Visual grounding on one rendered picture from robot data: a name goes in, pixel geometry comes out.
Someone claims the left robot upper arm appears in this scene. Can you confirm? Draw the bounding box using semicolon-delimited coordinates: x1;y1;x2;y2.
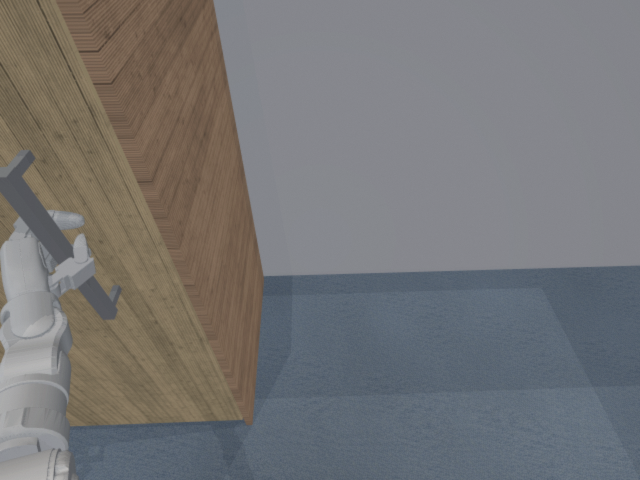
0;448;79;480

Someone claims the wardrobe door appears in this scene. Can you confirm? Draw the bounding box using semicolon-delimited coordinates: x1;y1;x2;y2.
0;0;243;426

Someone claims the robot left forearm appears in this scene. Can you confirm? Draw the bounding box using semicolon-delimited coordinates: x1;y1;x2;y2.
0;292;73;462

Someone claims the handle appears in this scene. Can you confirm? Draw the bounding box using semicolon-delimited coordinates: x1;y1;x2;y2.
0;150;122;320

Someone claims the robot left hand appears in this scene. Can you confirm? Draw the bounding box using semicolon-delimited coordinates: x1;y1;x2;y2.
0;210;96;302

